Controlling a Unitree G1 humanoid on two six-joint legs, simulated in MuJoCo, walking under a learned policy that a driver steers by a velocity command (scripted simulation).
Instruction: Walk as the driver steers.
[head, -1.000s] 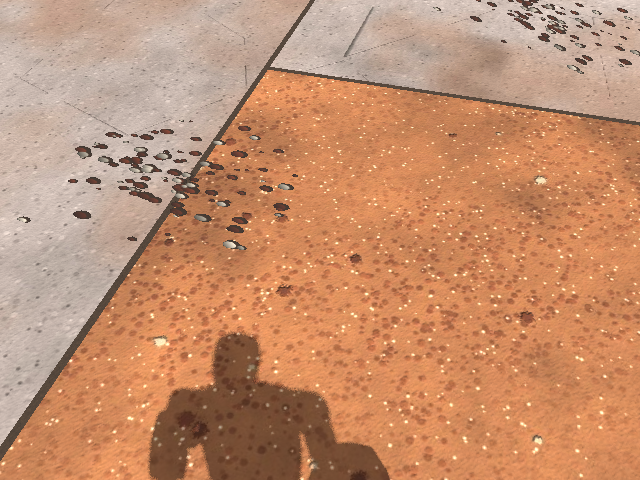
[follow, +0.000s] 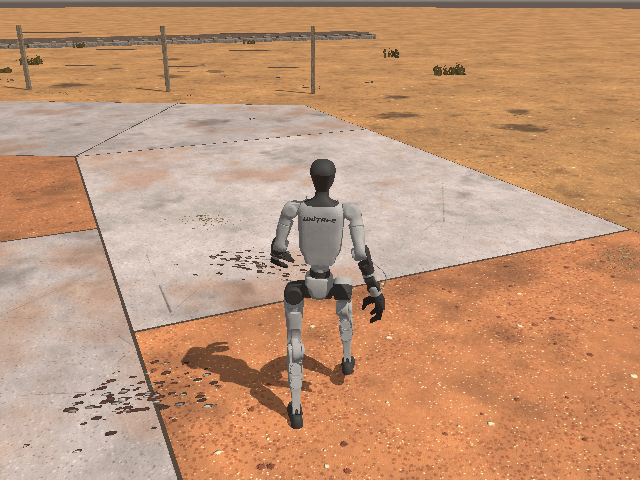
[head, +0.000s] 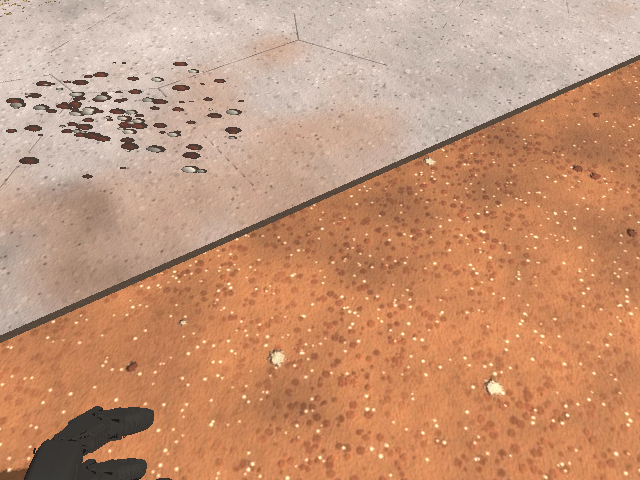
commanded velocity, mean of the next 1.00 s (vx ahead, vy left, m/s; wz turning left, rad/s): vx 1.00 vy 0.00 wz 0.74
